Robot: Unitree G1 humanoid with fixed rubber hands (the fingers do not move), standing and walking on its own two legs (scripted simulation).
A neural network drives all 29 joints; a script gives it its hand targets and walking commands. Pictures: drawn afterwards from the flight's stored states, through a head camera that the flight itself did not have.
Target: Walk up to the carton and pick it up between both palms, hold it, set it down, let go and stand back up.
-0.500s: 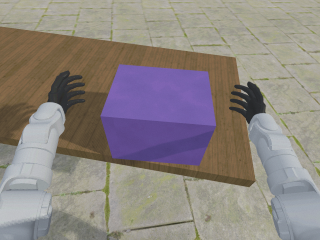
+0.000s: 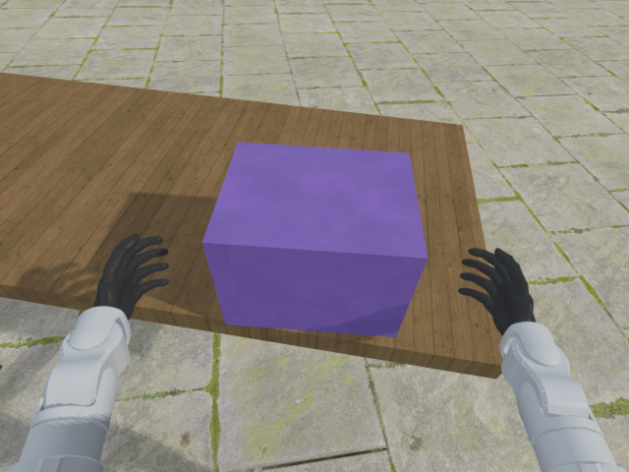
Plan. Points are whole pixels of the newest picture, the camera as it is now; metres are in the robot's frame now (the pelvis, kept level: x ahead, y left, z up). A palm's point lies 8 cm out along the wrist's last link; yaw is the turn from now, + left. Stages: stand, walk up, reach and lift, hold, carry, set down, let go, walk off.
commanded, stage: set down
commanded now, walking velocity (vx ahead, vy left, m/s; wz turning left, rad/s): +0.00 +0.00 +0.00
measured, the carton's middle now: (316, 239) +0.45 +0.01 +0.01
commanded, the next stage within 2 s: let go in 1.46 s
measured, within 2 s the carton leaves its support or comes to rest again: neither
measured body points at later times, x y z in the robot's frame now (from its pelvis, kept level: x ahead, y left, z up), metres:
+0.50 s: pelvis +0.01 +0.00 +0.00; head +0.01 +0.00 +0.45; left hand +0.24 +0.25 +0.01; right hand +0.24 -0.24 +0.01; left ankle -0.01 +0.13 -0.75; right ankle +0.01 -0.14 -0.75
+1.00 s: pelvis +0.02 -0.01 +0.00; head +0.02 +0.00 +0.45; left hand +0.21 +0.24 -0.04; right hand +0.21 -0.23 -0.04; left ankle -0.01 +0.13 -0.75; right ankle +0.01 -0.14 -0.75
